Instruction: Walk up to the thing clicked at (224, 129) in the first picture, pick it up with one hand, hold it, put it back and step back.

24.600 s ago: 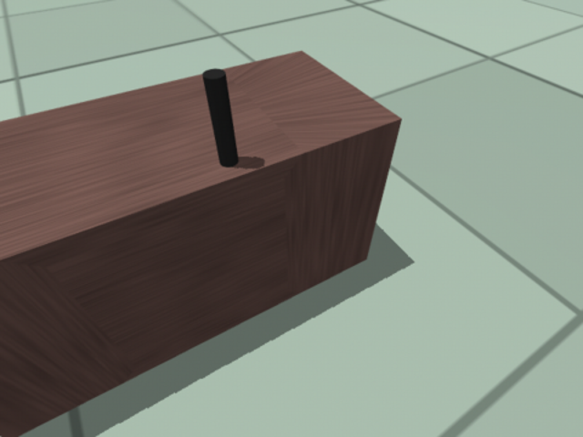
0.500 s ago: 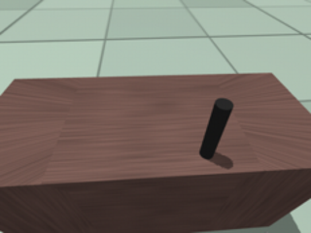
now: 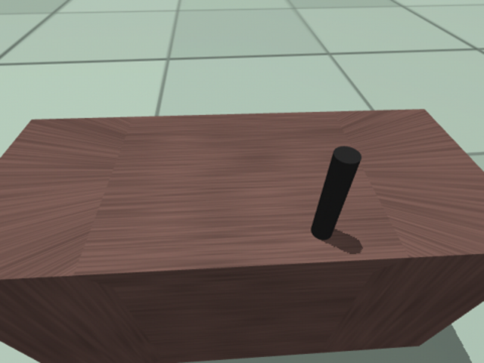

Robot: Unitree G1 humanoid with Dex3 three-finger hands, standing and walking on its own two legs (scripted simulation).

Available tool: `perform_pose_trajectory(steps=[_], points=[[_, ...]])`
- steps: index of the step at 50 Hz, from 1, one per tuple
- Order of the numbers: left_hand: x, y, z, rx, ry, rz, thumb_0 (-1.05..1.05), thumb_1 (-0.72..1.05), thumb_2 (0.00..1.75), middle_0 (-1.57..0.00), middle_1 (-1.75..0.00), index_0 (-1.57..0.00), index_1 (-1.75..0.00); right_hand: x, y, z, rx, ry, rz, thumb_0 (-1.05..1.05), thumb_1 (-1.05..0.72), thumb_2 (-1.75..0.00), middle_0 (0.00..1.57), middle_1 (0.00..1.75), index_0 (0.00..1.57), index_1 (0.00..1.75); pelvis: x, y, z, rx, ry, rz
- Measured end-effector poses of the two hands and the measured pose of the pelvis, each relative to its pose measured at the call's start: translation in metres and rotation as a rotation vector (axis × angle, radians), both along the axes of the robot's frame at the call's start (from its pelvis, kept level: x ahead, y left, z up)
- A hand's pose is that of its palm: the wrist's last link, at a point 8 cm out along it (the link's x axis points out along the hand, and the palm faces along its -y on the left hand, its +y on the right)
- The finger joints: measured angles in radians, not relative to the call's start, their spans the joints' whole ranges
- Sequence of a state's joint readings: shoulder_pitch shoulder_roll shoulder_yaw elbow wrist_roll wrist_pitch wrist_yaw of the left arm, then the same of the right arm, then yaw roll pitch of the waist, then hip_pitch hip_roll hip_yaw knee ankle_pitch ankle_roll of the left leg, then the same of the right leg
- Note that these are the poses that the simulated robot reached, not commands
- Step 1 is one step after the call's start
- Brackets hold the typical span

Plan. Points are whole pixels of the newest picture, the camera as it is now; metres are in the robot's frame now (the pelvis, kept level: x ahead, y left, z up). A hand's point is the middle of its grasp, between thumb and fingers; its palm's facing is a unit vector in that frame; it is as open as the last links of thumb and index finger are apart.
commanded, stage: home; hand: right
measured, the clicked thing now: (332, 198) +0.42 -0.18 +0.04
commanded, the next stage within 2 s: stand in 1.14 s
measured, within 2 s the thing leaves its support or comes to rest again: neither
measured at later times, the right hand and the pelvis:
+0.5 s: hand out of the picture +0.08 -0.25 -0.15, palm faces -0.04 +0.93 -0.37, open 17.2 cm; pelvis +0.01 +0.00 +0.00, yaw +0 degrees
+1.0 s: hand out of the picture +0.10 -0.25 -0.15, palm faces -0.05 +0.93 -0.36, open 17.2 cm; pelvis +0.02 +0.01 +0.00, yaw +1 degrees
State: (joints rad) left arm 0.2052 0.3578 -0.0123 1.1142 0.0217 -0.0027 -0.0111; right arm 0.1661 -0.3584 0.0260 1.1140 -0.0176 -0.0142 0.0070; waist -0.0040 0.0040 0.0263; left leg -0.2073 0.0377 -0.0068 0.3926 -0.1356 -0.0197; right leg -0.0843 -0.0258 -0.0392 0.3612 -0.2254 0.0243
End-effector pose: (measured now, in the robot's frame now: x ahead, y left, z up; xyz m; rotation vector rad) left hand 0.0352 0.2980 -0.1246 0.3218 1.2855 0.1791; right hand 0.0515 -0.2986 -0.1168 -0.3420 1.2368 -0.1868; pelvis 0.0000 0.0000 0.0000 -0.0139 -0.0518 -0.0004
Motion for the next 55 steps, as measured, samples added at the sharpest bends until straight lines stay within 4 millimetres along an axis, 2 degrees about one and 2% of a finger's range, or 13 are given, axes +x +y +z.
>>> perform_pose_trajectory(steps=[14, 33, 55], points=[[0.014, 0.0, 0.002, 0.004, -0.035, 0.008, 0.01, 0.9, 0.89, -0.2, -0.3, -0.2, -0.3, 0.016, -0.001, 0.003, -0.006, -0.025, 0.006, 0.0, 0.48, -0.08, 0.06, 0.06, 0.06, 0.06, 0.003, -0.001, 0.001, -0.001, 0.001, 0.004], [0.031, 0.004, 0.001, -0.001, -0.035, 0.011, 0.01, 0.9, 0.89, -0.2, -0.3, -0.2, -0.3, 0.028, 0.004, 0.004, -0.011, -0.01, 0.004, 0.0, 0.48, -0.08, 0.06, 0.06, 0.06, 0.06, 0.014, 0.004, 0.001, 0.002, 0.011, 0.009], [0.036, 0.006, 0.004, 0.01, -0.023, 0.028, 0.01, 0.9, 0.9, -0.2, -0.3, -0.2, -0.3, 0.045, 0.007, 0.001, 0.0, -0.014, 0.01, 0.0, 0.48, -0.08, 0.06, 0.06, 0.06, 0.06, 0.023, 0.005, 0.002, 0.007, 0.018, 0.015]])
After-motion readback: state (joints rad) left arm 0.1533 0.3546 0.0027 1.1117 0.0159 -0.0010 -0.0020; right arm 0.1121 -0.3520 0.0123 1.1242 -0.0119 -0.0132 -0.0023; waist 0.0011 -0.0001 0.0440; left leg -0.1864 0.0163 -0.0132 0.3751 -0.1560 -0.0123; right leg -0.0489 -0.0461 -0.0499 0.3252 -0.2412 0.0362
